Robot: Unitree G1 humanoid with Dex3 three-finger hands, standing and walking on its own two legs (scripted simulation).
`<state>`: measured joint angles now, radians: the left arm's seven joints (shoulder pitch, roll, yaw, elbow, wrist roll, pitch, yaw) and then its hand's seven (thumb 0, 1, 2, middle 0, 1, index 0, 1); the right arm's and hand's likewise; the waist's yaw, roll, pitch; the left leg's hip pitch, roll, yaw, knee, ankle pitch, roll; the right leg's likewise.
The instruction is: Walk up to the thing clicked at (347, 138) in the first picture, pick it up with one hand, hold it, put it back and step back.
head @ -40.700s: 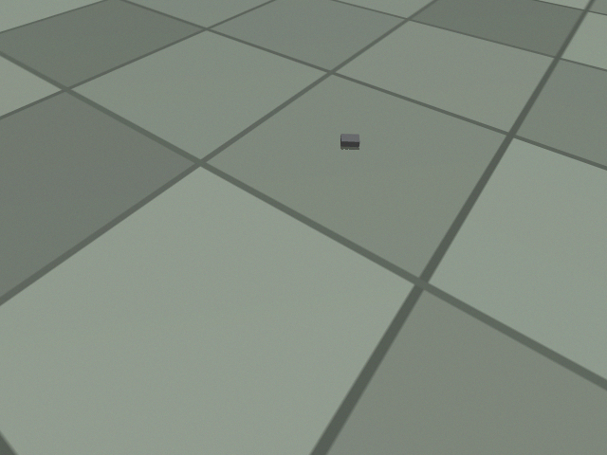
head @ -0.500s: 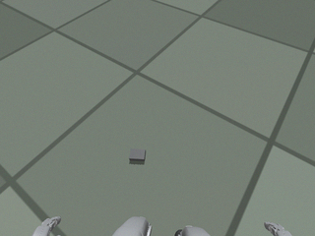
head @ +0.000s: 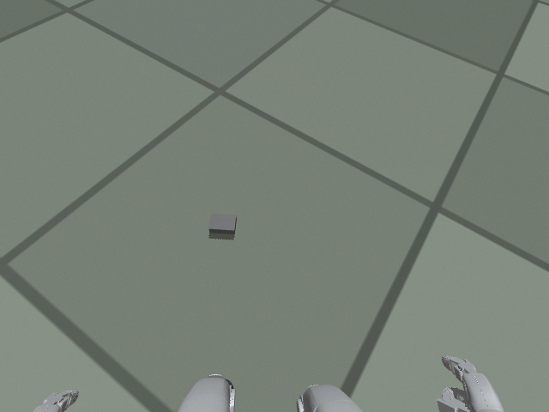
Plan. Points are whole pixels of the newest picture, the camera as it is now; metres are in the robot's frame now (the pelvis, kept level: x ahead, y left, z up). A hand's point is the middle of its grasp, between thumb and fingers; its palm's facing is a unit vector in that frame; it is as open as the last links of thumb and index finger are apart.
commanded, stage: step back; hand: left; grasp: from above
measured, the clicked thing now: (223, 223) +0.79 +0.20 -0.74
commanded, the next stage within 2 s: stand in 1.80 s
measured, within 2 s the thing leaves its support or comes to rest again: neither
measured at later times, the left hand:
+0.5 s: hand out of the picture -0.04 +0.23 -0.15, palm faces +0.07 -0.92 -0.38, open 7.4 cm
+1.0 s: hand out of the picture -0.29 +0.17 -0.13, palm faces +0.05 -0.90 -0.44, open 7.4 cm
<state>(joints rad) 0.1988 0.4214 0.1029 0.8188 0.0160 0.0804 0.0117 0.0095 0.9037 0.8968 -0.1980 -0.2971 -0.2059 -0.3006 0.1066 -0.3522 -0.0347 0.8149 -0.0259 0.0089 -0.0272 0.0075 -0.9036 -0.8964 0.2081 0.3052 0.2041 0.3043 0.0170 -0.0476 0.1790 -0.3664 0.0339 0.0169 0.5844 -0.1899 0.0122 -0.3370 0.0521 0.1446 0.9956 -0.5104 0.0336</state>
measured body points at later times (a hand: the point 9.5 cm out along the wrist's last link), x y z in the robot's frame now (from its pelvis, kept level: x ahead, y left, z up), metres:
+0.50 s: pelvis -0.18 -0.04 -0.01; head -0.12 -0.02 +0.44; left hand -0.05 +0.28 -0.12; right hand -0.09 -0.34 -0.12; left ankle -0.18 +0.07 -0.73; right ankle -0.09 -0.15 -0.71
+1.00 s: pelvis -0.30 -0.11 +0.00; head -0.29 -0.14 +0.45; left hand -0.29 +0.22 -0.10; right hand -0.21 -0.43 -0.13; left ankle -0.28 +0.05 -0.69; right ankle -0.32 -0.23 -0.73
